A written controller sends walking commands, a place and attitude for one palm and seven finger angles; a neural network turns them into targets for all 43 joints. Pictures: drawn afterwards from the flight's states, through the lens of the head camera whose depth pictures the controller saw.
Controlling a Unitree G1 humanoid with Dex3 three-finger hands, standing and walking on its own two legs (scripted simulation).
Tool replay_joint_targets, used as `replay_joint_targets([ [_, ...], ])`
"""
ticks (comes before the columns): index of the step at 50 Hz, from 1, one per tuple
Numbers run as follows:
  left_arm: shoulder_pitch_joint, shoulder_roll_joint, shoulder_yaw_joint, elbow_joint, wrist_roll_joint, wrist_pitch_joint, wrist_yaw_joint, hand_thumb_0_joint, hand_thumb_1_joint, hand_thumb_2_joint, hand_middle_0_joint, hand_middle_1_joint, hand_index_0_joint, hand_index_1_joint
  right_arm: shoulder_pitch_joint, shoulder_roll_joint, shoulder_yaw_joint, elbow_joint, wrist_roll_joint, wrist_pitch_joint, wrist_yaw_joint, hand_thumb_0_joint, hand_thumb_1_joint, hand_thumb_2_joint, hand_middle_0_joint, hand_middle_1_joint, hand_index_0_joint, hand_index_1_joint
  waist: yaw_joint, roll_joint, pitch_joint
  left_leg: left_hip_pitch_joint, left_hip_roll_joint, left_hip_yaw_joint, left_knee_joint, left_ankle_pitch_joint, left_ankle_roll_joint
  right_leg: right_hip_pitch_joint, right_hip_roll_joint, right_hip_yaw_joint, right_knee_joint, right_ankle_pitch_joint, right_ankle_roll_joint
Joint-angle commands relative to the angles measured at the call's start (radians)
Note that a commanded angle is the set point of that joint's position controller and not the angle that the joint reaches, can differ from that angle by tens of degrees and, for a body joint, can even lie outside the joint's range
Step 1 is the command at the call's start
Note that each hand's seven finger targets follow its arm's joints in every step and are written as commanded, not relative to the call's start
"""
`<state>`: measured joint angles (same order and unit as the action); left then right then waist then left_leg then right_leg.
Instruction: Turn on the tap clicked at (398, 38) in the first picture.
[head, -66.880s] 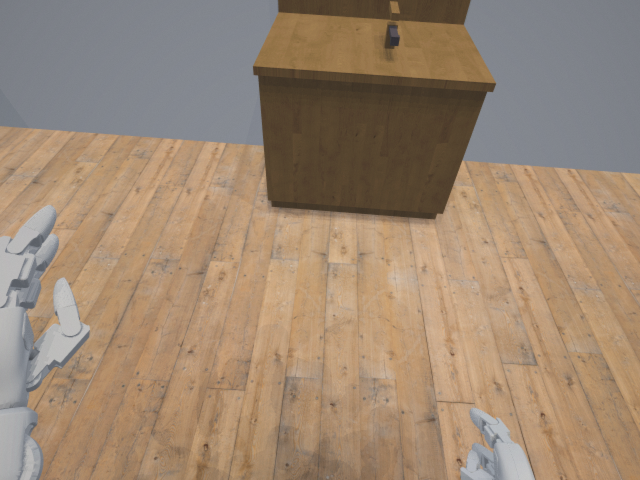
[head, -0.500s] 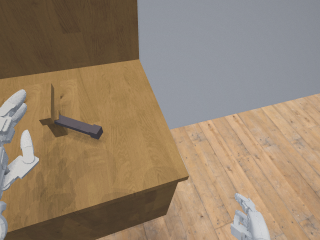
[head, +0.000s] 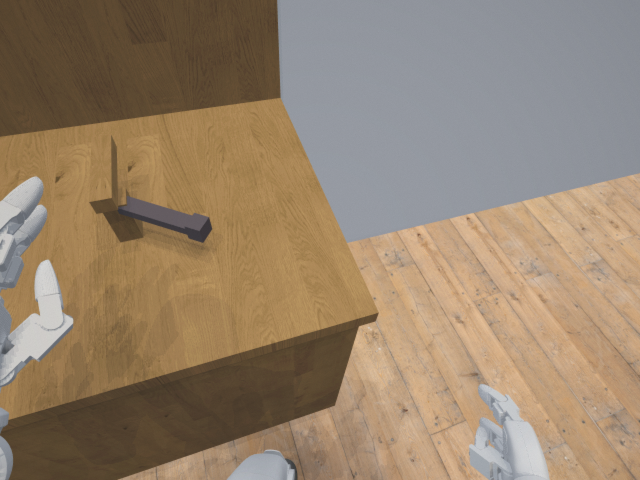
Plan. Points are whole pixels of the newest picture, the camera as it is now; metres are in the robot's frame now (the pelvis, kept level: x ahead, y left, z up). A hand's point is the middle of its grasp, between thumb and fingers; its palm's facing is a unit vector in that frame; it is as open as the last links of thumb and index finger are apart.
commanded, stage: come to a stop and stand still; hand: left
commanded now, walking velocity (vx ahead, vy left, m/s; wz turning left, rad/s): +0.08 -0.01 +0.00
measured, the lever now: (198, 227) +0.43 +0.22 +0.02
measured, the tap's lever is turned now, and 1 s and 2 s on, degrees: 53 53 53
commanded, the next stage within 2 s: look again from close up in 1.16 s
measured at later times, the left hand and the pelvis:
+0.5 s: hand out of the picture +0.19 +0.28 +0.17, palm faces +0.39 -0.83 -0.39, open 7.4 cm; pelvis -0.02 +0.03 +0.01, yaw +2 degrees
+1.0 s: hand out of the picture +0.20 +0.30 +0.18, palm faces +0.30 -0.87 -0.39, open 7.4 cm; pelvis -0.04 +0.07 +0.01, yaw -2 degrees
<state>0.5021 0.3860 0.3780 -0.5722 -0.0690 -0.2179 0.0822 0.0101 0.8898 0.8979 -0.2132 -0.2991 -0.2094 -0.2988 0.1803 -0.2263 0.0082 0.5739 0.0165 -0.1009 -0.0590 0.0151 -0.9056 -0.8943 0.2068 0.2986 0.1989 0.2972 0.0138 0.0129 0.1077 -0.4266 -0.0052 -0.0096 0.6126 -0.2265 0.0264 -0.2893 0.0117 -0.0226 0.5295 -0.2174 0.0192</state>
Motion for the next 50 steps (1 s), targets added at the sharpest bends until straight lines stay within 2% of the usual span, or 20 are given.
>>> replay_joint_targets([
  [1,-0.072,0.202,0.141,-0.188,0.015,-0.043,0.04,0.0,0.9,0.9,-0.2,-0.3,-0.2,-0.3,-0.1,-0.131,-0.041,-0.163,0.008,-0.07,-0.011,0.0,-0.9,-0.9,0.2,0.3,0.2,0.3,-0.003,0.104,-0.127,0.13,0.125,-0.206,-0.299,-0.364,0.021,-0.046,-0.065,0.066,-0.134,-0.266,-0.042],
  [4,-0.119,0.164,0.105,-0.211,0.037,-0.053,0.033,0.0,0.9,0.9,-0.2,-0.3,-0.2,-0.3,-0.088,-0.118,-0.045,-0.174,0.007,-0.081,0.001,0.0,-0.9,-0.9,0.2,0.3,0.2,0.3,0.01,0.239,-0.134,-0.047,0.162,-0.25,-0.476,-0.567,0.024,0.165,0.011,-0.014,0.015,-0.176,-0.03],
  [9,-0.057,0.165,0.117,-0.143,0.03,-0.043,0.019,0.0,0.9,0.9,-0.2,-0.3,-0.2,-0.3,-0.068,-0.113,-0.055,-0.158,-0.006,-0.071,0.014,0.0,-0.9,-0.9,0.2,0.3,0.2,0.3,0.016,0.069,-0.175,0.047,0.086,-0.107,-0.316,-0.39,0.0,0.16,-0.029,0.009,-0.131,-0.147,-0.047],
  [13,-0.07,0.145,0.095,-0.113,0.018,-0.027,0.015,0.0,0.9,0.9,-0.2,-0.3,-0.2,-0.3,-0.054,-0.116,-0.055,-0.132,-0.006,-0.056,0.018,0.0,-0.9,-0.9,0.2,0.3,0.2,0.3,-0.007,-0.07,-0.162,0.267,0.031,-0.05,-0.037,-0.203,-0.009,-0.138,-0.144,0.132,-0.26,-0.274,-0.102],
  [15,-0.106,0.134,0.079,-0.117,0.014,-0.02,0.016,0.0,0.9,0.9,-0.2,-0.3,-0.2,-0.3,-0.055,-0.119,-0.053,-0.12,-0.003,-0.058,0.017,0.0,-0.9,-0.9,0.2,0.3,0.2,0.3,-0.019,-0.059,-0.148,0.304,0.041,-0.078,-0.022,-0.203,-0.009,-0.212,-0.149,0.13,-0.227,-0.306,-0.109],
  [20,-0.226,0.156,0.093,-0.202,0.05,-0.02,0.022,0.0,0.9,0.9,-0.2,-0.3,-0.2,-0.3,-0.094,-0.117,-0.059,-0.153,0.0,-0.076,0.016,0.0,-0.9,-0.9,0.2,0.3,0.2,0.3,0.013,0.265,-0.128,-0.055,0.191,-0.27,-0.535,-0.649,-0.009,0.148,0.051,-0.03,0.173,-0.19,-0.028],
  [21,-0.228,0.21,0.137,-0.209,0.049,-0.023,0.025,0.0,0.9,0.9,-0.2,-0.3,-0.2,-0.3,-0.105,-0.106,-0.062,-0.152,0.0,-0.075,0.016,0.0,-0.9,-0.9,0.2,0.3,0.2,0.3,0.023,0.251,-0.146,-0.06,0.186,-0.251,-0.524,-0.619,-0.014,0.171,0.044,-0.026,0.164,-0.184,-0.03],
  [25,-0.11,0.173,0.106,-0.2,0.033,-0.018,0.008,0.0,0.9,0.9,-0.2,-0.3,-0.2,-0.3,-0.08,-0.089,-0.048,-0.161,-0.012,-0.068,0.036,0.0,-0.9,-0.9,0.2,0.3,0.2,0.3,0.024,0.1,-0.169,0.059,0.079,-0.083,-0.305,-0.39,-0.017,0.185,-0.014,0.006,-0.167,-0.144,-0.08],
  [26,-0.08,0.209,0.144,-0.173,0.027,-0.018,0.011,0.0,0.9,0.9,-0.2,-0.3,-0.2,-0.3,-0.075,-0.089,-0.047,-0.146,-0.017,-0.061,0.039,0.0,-0.9,-0.9,0.2,0.3,0.2,0.3,0.018,0.027,-0.181,0.125,0.041,-0.038,-0.171,-0.278,-0.021,0.12,-0.083,0.091,-0.249,-0.121,-0.112],
  [28,-0.056,0.133,0.083,-0.15,0.008,-0.003,0.004,0.0,0.9,0.9,-0.2,-0.3,-0.2,-0.3,-0.055,-0.105,-0.053,-0.139,-0.005,-0.055,0.036,0.0,-0.9,-0.9,0.2,0.3,0.2,0.3,-0.007,-0.146,-0.179,0.342,0.011,-0.058,0.159,-0.144,-0.02,-0.232,-0.23,0.28,-0.337,-0.282,-0.194],
  [29,-0.061,0.123,0.069,-0.129,0.001,0.012,0.004,0.0,0.9,0.9,-0.2,-0.3,-0.2,-0.3,-0.049,-0.101,-0.049,-0.128,-0.001,-0.048,0.034,0.0,-0.9,-0.9,0.2,0.3,0.2,0.3,-0.022,-0.173,-0.158,0.346,0.019,-0.071,0.204,-0.135,-0.019,-0.294,-0.245,0.277,-0.325,-0.29,-0.199],
  [32,-0.199,0.117,0.051,-0.102,0.006,0.013,0.014,0.0,0.9,0.9,-0.2,-0.3,-0.2,-0.3,-0.085,-0.118,-0.038,-0.102,0.001,-0.05,0.02,0.0,-0.9,-0.9,0.2,0.3,0.2,0.3,-0.038,-0.011,-0.096,0.263,0.062,-0.125,-0.113,-0.127,0.0,-0.176,-0.122,0.162,-0.157,-0.177,-0.104],
  [33,-1.098,0.908,0.647,-0.24,0.141,-0.103,0.03,0.0,0.9,0.9,-0.2,-0.3,-0.2,-0.3,0.049,-0.14,-0.071,-0.097,-0.044,-0.134,0.013,0.0,-0.9,-0.9,0.2,0.3,0.2,0.3,0.061,-0.144,-0.075,0.051,0.055,-0.064,-0.151,0.055,-0.011,-0.044,-0.067,0.157,-0.172,0.013,-0.089],
  [34,-0.613,0.275,0.185,0.254,0.04,-0.098,-0.006,0.0,0.9,0.9,-0.2,-0.3,-0.2,-0.3,-0.035,-0.009,0.002,-0.123,0.016,-0.142,0.018,0.0,-0.9,-0.9,0.2,0.3,0.2,0.3,-0.004,-0.194,-0.188,0.246,0.038,-0.095,-0.087,0.009,0.005,-0.171,-0.132,0.186,-0.19,-0.192,-0.087],
  [35,-0.356,0.199,0.116,0.354,0.027,-0.084,-0.03,0.0,0.9,0.9,-0.2,-0.3,-0.2,-0.3,-0.014,-0.095,-0.053,-0.128,0.02,-0.142,0.019,0.0,-0.9,-0.9,0.2,0.3,0.2,0.3,0.034,-0.087,-0.164,0.35,0.035,-0.027,-0.109,-0.054,-0.015,-0.186,-0.101,0.263,-0.244,-0.239,-0.095],
  [36,-0.309,0.059,-0.013,0.226,0.004,-0.087,-0.041,0.0,0.9,0.9,-0.2,-0.3,-0.2,-0.3,-0.014,-0.086,-0.055,-0.147,0.033,-0.132,0.043,0.0,-0.9,-0.9,0.2,0.3,0.2,0.3,0.018,0.115,-0.204,0.363,0.063,-0.045,-0.198,-0.103,-0.006,-0.112,-0.063,0.18,-0.149,-0.185,-0.084],
  [38,-0.413,0.098,-0.022,-0.052,0.033,-0.123,-0.028,0.0,0.9,0.9,-0.2,-0.3,-0.2,-0.3,-0.051,-0.097,-0.045,-0.169,0.022,-0.133,0.069,0.0,-0.9,-0.9,0.2,0.3,0.2,0.3,0.02,0.285,-0.152,0.074,0.162,-0.199,-0.421,-0.384,0.037,0.088,-0.004,0.07,0.072,-0.143,-0.038],
  [43,-0.212,0.201,0.13,-0.132,0.044,-0.161,0.018,0.0,0.9,0.9,-0.2,-0.3,-0.2,-0.3,-0.041,-0.086,-0.041,-0.179,0.005,-0.148,0.092,0.0,-0.9,-0.9,0.2,0.3,0.2,0.3,0.032,0.071,-0.198,0.02,0.161,-0.168,-0.381,-0.357,0.029,0.184,-0.021,0.039,-0.011,-0.115,-0.039],
  [46,-0.238,0.249,0.2,-0.135,0.04,-0.165,0.026,0.0,0.9,0.9,-0.2,-0.3,-0.2,-0.3,-0.042,-0.09,-0.037,-0.172,-0.005,-0.126,0.08,0.0,-0.9,-0.9,0.2,0.3,0.2,0.3,0.019,0.107,-0.207,0.053,0.155,-0.167,-0.389,-0.35,-0.003,0.156,-0.016,0.027,-0.035,-0.136,-0.043],
  [50,-0.194,0.191,0.165,-0.091,0.03,-0.156,0.018,0.0,0.9,0.9,-0.2,-0.3,-0.2,-0.3,-0.02,-0.08,-0.042,-0.177,-0.004,-0.112,0.065,0.0,-0.9,-0.9,0.2,0.3,0.2,0.3,0.007,0.127,-0.233,0.128,0.161,-0.15,-0.376,-0.32,-0.012,0.117,-0.021,0.018,-0.059,-0.128,-0.049],
])
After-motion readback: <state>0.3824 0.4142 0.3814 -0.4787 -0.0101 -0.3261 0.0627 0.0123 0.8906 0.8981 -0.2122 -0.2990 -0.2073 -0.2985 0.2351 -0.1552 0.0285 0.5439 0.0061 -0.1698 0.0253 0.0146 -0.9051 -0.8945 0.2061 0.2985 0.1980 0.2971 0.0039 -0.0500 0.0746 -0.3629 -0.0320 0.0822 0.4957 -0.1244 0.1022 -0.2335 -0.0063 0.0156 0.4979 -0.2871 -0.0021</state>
